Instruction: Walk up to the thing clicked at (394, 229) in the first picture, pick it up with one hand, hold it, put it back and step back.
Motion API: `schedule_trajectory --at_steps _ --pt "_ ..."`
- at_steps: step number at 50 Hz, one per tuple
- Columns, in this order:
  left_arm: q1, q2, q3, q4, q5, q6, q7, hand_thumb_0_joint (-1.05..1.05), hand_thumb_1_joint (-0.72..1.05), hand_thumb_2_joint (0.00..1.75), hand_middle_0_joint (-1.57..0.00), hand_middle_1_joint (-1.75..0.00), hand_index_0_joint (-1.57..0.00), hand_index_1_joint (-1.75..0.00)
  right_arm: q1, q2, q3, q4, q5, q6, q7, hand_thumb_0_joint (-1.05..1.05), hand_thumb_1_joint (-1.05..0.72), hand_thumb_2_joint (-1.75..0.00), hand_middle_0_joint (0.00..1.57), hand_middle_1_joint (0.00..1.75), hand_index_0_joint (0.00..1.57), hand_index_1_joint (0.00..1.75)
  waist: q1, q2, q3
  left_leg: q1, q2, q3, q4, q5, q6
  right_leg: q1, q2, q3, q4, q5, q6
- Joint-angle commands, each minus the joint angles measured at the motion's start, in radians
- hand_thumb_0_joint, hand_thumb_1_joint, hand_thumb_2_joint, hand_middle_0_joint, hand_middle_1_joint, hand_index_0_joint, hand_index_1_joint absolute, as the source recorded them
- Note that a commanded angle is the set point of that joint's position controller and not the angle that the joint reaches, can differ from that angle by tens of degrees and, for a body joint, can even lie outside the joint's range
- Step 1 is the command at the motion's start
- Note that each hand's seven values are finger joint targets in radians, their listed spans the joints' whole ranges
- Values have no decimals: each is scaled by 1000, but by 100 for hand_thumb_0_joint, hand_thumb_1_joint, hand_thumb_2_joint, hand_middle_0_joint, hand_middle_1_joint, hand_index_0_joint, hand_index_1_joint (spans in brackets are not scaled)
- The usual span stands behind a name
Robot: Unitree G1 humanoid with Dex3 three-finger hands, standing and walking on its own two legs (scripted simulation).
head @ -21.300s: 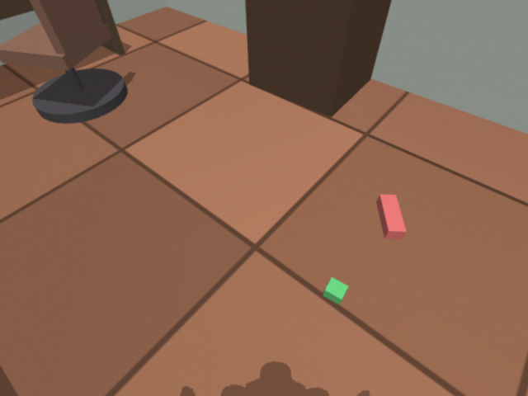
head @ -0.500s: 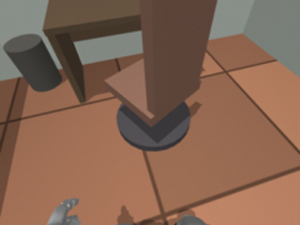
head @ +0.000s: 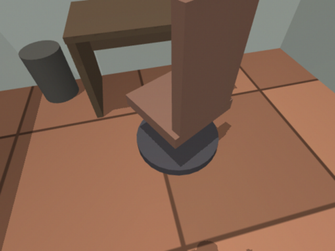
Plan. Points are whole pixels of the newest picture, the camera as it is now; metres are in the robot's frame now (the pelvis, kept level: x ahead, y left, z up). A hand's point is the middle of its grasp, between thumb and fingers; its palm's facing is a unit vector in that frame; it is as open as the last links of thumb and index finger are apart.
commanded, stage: walk up
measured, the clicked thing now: out of the picture -0.99 -0.99 -0.74
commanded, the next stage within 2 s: stand in 0.50 s
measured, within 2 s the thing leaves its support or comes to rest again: neither
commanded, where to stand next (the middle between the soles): +0.06 -0.02 m, yaw -1 degrees
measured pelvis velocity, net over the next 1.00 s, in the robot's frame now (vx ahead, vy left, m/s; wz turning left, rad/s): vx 0.01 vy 0.00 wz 0.01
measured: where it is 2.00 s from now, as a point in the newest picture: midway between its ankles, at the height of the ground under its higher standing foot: outside the picture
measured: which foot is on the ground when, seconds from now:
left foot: down 0.00-1.00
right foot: down 0.00-1.00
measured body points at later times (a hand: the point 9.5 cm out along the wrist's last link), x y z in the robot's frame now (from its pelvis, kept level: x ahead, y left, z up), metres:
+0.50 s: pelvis +0.02 +0.00 +0.01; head +0.03 +0.00 +0.46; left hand +0.11 +0.30 -0.13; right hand +0.10 -0.31 -0.12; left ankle +0.01 +0.14 -0.74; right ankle +0.05 -0.13 -0.74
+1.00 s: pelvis +0.01 +0.00 +0.01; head +0.02 -0.01 +0.46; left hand +0.08 +0.30 -0.12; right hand +0.09 -0.30 -0.13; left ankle +0.01 +0.14 -0.74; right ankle +0.05 -0.13 -0.74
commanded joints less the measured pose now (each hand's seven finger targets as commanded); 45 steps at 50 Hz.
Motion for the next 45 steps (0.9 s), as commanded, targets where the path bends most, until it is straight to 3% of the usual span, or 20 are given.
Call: schedule_trajectory --at_steps 1,9,23,25,32,35,41,45 --pt "-90 221 44 -66 -1 -39 21 0 90 90 -20 -30 -20 -30 -23 -225 -46 -34 8 -21 -15 0 -90 -90 20 30 20 30 -33 -63 -79 21 98 -82 -108 94 57 34 -108 132 -139 10 -37" --pt "-84 202 46 -46 -1 -38 27 0 90 90 -20 -30 -20 -30 -68 -210 -45 -16 6 -22 -18 0 -90 -90 20 30 20 30 -20 -20 -108 31 108 -78 -147 182 47 111 -106 100 -128 122 -28" --pt "-129 201 52 -53 6 -32 31 0 90 90 -20 -30 -20 -30 -67 -206 -49 3 2 -20 -21 0 -90 -90 20 30 20 30 -32 -6 -122 21 113 -68 -178 192 40 173 -109 89 -131 161 -28" --pt "-131 208 41 -51 8 -42 33 0 90 90 -20 -30 -20 -30 -83 -198 -43 7 1 -11 -18 0 -90 -90 20 30 20 30 -27 22 -107 15 110 -78 -186 172 30 166 -108 97 -144 127 -21" --pt "-130 214 38 -41 8 -50 39 0 90 90 -20 -30 -20 -30 -63 -203 -43 13 2 -4 -14 0 -90 -90 20 30 20 30 -37 -10 -107 25 110 -78 -193 176 30 179 -111 96 -148 158 -22" --pt "-121 214 34 -37 7 -51 39 0 90 90 -20 -30 -20 -30 -63 -205 -42 17 3 -1 -11 0 -90 -90 20 30 20 30 -32 -13 -79 21 107 -82 -201 117 32 152 -106 95 -166 91 -17" --pt "-123 214 33 -40 8 -50 41 0 90 90 -20 -30 -20 -30 -59 -203 -42 12 -1 -1 -10 0 -90 -90 20 30 20 30 -34 -17 -85 23 111 -83 -202 136 33 155 -107 88 -156 100 -20" --pt "-108 214 30 -35 8 -49 39 0 90 90 -20 -30 -20 -30 -54 -203 -41 13 2 2 -8 0 -90 -90 20 30 20 30 -33 -12 -63 17 102 -82 -207 69 34 125 -101 88 -172 30 -18"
